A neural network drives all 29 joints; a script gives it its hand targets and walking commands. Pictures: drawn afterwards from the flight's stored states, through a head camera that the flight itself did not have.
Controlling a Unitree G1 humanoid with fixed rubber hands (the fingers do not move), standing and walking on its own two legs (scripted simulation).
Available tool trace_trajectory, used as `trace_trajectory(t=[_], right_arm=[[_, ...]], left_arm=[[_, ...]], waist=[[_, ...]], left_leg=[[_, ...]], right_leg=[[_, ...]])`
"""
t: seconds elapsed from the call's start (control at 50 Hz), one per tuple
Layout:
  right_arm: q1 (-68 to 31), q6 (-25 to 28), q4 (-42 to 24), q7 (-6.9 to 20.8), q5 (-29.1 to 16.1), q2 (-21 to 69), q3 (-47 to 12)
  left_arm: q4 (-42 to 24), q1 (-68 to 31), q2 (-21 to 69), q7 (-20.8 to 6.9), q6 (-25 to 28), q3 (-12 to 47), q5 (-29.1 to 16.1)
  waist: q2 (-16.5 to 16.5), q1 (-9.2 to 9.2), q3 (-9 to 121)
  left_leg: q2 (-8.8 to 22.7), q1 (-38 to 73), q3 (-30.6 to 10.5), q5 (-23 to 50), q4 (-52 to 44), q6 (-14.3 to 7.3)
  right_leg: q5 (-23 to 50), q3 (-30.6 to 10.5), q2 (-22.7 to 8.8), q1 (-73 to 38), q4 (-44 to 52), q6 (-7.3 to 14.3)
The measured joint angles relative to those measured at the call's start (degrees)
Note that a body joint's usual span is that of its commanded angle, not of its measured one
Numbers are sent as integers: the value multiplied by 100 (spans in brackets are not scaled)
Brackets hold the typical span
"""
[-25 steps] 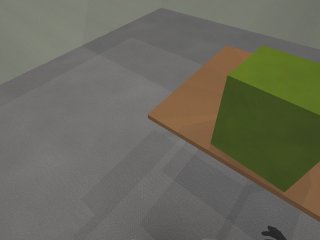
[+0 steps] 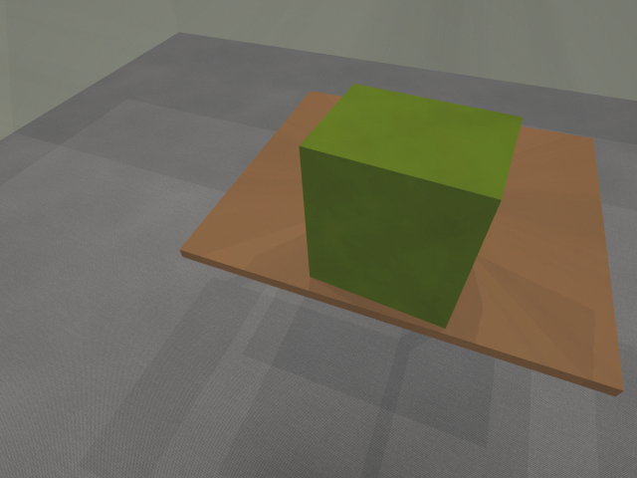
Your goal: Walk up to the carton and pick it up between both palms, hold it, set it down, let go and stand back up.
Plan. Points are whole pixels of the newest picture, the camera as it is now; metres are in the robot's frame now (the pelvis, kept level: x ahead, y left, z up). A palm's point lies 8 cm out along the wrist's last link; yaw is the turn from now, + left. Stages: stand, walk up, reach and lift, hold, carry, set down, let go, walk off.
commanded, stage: walk up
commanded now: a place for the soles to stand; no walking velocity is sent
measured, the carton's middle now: (400, 208) +0.52 -0.10 +0.02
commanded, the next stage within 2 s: none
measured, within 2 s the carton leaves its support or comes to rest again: neither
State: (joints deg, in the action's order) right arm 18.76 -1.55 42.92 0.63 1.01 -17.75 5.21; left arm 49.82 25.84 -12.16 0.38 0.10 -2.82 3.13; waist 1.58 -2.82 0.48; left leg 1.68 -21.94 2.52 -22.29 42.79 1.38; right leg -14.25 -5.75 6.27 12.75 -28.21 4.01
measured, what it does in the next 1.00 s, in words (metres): walks ahead, turning right: left foot, then right foot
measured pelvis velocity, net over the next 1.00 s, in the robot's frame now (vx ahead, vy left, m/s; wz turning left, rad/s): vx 0.11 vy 0.06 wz -0.34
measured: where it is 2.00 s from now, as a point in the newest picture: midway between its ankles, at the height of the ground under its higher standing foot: outside the picture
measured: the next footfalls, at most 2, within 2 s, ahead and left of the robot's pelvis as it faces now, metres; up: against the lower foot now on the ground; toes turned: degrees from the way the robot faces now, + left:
left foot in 0.06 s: +0.09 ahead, +0.12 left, +0.00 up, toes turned +1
right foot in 0.48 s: +0.21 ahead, -0.14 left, +0.00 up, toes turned -13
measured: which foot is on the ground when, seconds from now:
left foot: up 0.00-0.04, down 0.06-0.52, up 0.54-0.80, down 0.82-1.00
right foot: down 0.00-0.10, up 0.12-0.46, down 0.48-0.84, up 0.86-1.00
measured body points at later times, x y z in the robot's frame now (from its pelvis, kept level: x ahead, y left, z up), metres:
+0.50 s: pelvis +0.11 +0.00 -0.03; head +0.17 -0.02 +0.42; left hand +0.30 +0.22 -0.14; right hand +0.07 -0.27 -0.15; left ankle +0.05 +0.12 -0.73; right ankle +0.17 -0.13 -0.74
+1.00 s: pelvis +0.11 +0.06 -0.01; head +0.15 +0.08 +0.44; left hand +0.34 +0.26 -0.13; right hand +0.11 -0.23 -0.10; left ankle +0.17 +0.15 -0.74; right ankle +0.06 -0.09 -0.64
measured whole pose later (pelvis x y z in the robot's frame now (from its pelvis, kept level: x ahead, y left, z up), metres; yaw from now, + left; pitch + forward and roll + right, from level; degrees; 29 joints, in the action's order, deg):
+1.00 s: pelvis +0.11 +0.06 -0.01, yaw -19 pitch -3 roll -3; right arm 17.7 -1.5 36.1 -2.1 2.5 -14.5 1.2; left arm 39.0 8.6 -17.5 -0.9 -6.5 -2.5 2.0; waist -1.2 0.4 -7.0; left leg 5.0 -17.0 1.7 -18.8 38.5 -0.3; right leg -27.5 -5.2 5.8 30.0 -70.1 -2.0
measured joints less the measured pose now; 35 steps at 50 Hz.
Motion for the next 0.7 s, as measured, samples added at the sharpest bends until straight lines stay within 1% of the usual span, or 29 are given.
trace_trajectory(t=[0.04, 0.06, 0.1, 0.12, 0.14, 0.18, 0.2, 0.22, 0.24, 0.28, 0.32, 0.38, 0.42, 0.46, 0.48, 0.5, 0.52, 0.56, 0.6, 0.64, 0.7], right_arm=[[76, 9, -60, -29, 8, 52, 14], [129, 29, -98, -49, 26, 99, -4], [233, 116, -180, -111, 107, 225, -89], [282, 169, -221, -149, 166, 259, -159], [316, 207, -229, -192, 219, 261, -222], [351, 232, -162, -270, 265, 274, -281], [386, 250, -134, -294, 267, 295, -299], [441, 278, -120, -309, 262, 328, -326], [504, 306, -113, -316, 252, 366, -360], [603, 344, -91, -309, 219, 423, -430], [657, 335, -70, -278, 168, 435, -472], [650, 248, -95, -208, 61, 352, -485], [603, 172, -157, -170, 3, 254, -479], [555, 95, -238, -139, -47, 140, -479], [530, 63, -273, -125, -72, 79, -481], [427, 28, -275, -117, -94, 4, -470], [294, -15, -299, -116, -113, -46, -458], [67, -123, -409, -148, -120, -54, -456], [-110, -229, -481, -178, -94, -47, -462], [-238, -275, -557, -176, -90, -55, -443], [-345, -211, -725, -169, -98, -23, -411]], left_arm=[[-54, -2, -47, -9, -50, -14, -2], [-88, 0, -89, -19, -88, -27, -17], [-151, -1, -198, -37, -166, -56, -73], [-180, 10, -220, -40, -196, -68, -84], [-213, 13, -209, -40, -225, -67, -61], [-311, -21, -201, -72, -270, -37, 9], [-368, -56, -223, -98, -269, -26, 30], [-427, -101, -268, -122, -251, -26, 37], [-488, -148, -326, -140, -225, -40, 22], [-614, -261, -440, -157, -188, -75, -32], [-708, -405, -494, -154, -184, -90, -91], [-824, -684, -422, -150, -187, -54, -169], [-918, -889, -318, -145, -172, -11, -195], [-1041, -1064, -232, -128, -129, 28, -193], [-1104, -1141, -204, -114, -97, 39, -179], [-1128, -1267, -141, -91, -72, 38, -155], [-1181, -1399, -104, -67, -59, 52, -127], [-1308, -1586, -115, -2, -66, 92, -130], [-1338, -1688, -118, 88, -130, 100, -186], [-1357, -1704, -112, 156, -216, 96, -190], [-1350, -1703, -179, 164, -296, 76, -157]], waist=[[36, 2, 23], [20, 4, 46], [-150, 48, 85], [-214, 75, 132], [-191, 101, 179], [-73, 181, 167], [-31, 241, 122], [-28, 301, 63], [-61, 353, -1], [-160, 433, -165], [-230, 488, -349], [-246, 528, -596], [-207, 555, -723], [-140, 588, -802], [-96, 584, -827], [50, 545, -920], [164, 508, -1057], [117, 415, -1270], [52, 320, -1324], [60, 240, -1253], [47, 159, -1086]], left_leg=[[-57, 165, -58, -29, -445, -66], [-91, 288, -61, 89, -710, -119], [-202, 455, 63, 760, -968, -270], [-226, 465, 160, 750, -908, -323], [-177, 480, 235, 603, -842, -367], [-7, 638, 326, 343, -860, -436], [64, 760, 348, 309, -946, -427], [112, 897, 372, 341, -1078, -373], [136, 1032, 409, 378, -1216, -321], [165, 1272, 499, 396, -1421, -282], [210, 1454, 595, 334, -1484, -261], [270, 1597, 778, 116, -1357, -223], [297, 1591, 903, -104, -1124, -192], [341, 1494, 989, -420, -706, -145], [384, 1399, 1016, -617, -391, -124], [532, 1245, 1001, -779, 54, -130], [611, 1008, 854, -672, 657, -146], [351, 517, 494, -1194, 1881, -112], [139, 120, 278, -1389, 2633, -94], [83, -171, 78, -1306, 2879, -75], [101, -319, -163, -1116, 2486, -6]], right_leg=[[-228, -39, 46, -23, -157, -32], [-342, -66, 52, -21, -270, -52], [-701, -187, -24, 64, -686, -126], [-1030, -256, -37, 204, -1023, -204], [-1260, -187, -17, 424, -1479, -300], [-1410, 124, -41, 844, -2331, -447], [-1363, 220, -90, 1007, -2590, -500], [-1224, 238, -158, 1153, -2739, -539], [-1038, 197, -237, 1293, -2805, -568], [-652, 96, -404, 1549, -2823, -610], [-371, 98, -553, 1709, -2648, -636], [36, 240, -699, 1745, -2073, -675], [324, 399, -725, 1659, -1697, -677], [680, 573, -680, 1399, -1200, -606], [582, 617, -646, 1220, -965, -491], [206, 639, -532, 1179, -974, -391], [44, 636, -432, 1223, -1128, -324], [-13, 477, -450, 1291, -1401, -266], [21, 323, -517, 1233, -1363, -248], [132, 221, -542, 1146, -1126, -281], [282, 107, -552, 1120, -881, -358]])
